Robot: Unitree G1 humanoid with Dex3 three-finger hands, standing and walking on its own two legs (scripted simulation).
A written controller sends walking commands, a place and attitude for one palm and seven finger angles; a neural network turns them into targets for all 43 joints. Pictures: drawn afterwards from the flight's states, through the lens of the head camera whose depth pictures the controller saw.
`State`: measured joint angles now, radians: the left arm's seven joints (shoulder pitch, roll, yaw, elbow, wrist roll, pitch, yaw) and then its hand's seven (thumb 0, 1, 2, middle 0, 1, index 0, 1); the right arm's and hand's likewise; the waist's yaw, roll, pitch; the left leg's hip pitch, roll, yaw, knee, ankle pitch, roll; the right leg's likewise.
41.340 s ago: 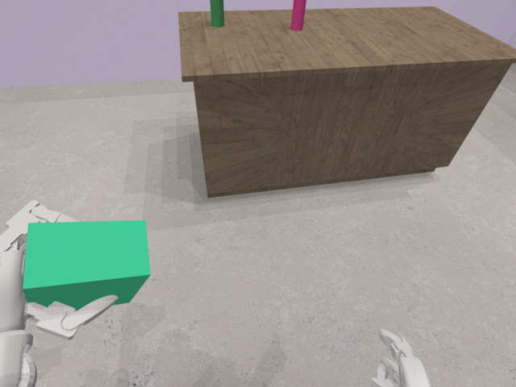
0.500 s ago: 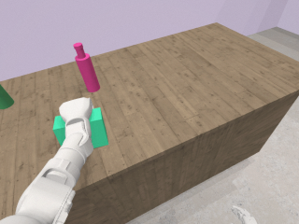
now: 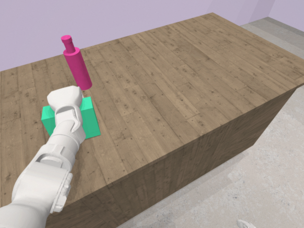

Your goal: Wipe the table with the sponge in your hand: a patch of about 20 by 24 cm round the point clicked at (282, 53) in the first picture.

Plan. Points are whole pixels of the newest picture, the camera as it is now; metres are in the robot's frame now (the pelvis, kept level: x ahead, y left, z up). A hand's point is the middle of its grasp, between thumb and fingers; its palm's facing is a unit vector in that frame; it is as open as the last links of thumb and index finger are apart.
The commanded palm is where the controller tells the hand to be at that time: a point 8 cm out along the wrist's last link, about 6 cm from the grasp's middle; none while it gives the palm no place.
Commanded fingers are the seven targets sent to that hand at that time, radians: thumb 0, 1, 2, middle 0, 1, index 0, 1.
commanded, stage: wipe forward along the third lane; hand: left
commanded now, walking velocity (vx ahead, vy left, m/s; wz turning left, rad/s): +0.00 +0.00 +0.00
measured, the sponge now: (75, 125) +0.42 +0.25 +0.02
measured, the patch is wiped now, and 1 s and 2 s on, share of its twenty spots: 1.00 1.00 1.00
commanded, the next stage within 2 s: wipe back along the third lane in 0.14 s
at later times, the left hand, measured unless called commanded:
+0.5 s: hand (70, 107) +0.46 +0.26 +0.06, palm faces -0.02 -0.02 -1.00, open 10.6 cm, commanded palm +0.41 +0.24 +0.10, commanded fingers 0.00 0.10 1.30 -1.20 -1.60 -1.20 -1.60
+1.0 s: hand (71, 118) +0.41 +0.24 +0.06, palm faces +0.01 -0.04 -1.00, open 10.6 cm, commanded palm +0.36 +0.22 +0.10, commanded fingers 0.00 0.10 1.30 -1.20 -1.60 -1.20 -1.60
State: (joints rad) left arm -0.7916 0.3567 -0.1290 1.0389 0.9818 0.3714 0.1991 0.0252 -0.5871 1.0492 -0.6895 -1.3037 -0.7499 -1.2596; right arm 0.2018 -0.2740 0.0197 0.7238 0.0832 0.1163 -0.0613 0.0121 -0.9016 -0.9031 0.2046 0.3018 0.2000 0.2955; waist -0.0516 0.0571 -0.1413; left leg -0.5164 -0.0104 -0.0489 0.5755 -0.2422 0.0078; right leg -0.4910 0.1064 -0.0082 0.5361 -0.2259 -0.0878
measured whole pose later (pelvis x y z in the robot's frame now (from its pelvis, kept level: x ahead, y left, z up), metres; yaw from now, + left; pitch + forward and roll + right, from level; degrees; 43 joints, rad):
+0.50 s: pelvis +0.02 +0.04 +0.00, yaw -1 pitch +12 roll -2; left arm -0.81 0.27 -0.18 1.05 0.98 0.44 0.30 0.03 -0.57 1.05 -0.66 -1.34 -0.72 -1.30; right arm 0.23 -0.24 0.00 0.75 0.07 0.13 -0.01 0.01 -0.90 -0.90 0.20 0.30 0.20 0.30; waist -0.04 0.05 -0.17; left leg -0.52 -0.04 -0.02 0.58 -0.27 0.05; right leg -0.48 0.07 0.02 0.52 -0.24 -0.03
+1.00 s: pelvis +0.04 +0.05 +0.01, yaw +1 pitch +6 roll -1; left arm -0.56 0.14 -0.41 0.66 0.97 0.68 0.23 0.00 -0.50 1.02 -0.60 -1.38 -0.64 -1.37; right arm 0.01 -0.22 0.03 0.66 0.08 0.23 0.03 0.01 -0.90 -0.90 0.20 0.30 0.20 0.30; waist 0.06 0.04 -0.17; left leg -0.36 -0.07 -0.04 0.55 -0.30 0.07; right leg -0.31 0.04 0.00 0.50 -0.29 -0.02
